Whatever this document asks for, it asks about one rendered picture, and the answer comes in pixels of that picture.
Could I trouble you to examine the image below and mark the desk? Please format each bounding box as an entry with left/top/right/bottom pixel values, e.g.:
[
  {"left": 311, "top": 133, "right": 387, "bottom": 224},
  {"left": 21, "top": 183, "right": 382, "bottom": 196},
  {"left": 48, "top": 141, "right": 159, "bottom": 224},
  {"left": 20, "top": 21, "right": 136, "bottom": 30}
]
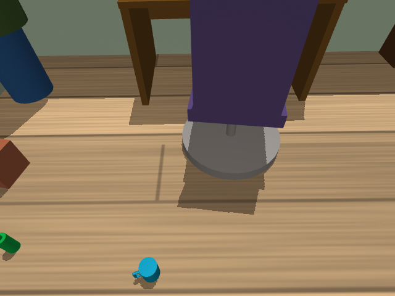
[{"left": 117, "top": 0, "right": 348, "bottom": 105}]

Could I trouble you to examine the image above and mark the office chair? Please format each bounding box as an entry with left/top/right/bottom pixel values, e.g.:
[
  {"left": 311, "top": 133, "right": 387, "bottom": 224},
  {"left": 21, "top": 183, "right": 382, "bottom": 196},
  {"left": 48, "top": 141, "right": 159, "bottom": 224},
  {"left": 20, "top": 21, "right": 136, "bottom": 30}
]
[{"left": 182, "top": 0, "right": 319, "bottom": 180}]

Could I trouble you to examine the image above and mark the potted plant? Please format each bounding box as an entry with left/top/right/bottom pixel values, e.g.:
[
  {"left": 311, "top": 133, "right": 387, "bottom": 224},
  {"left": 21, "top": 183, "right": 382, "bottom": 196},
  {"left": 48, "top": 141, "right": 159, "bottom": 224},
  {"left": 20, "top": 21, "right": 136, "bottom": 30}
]
[{"left": 0, "top": 0, "right": 53, "bottom": 104}]

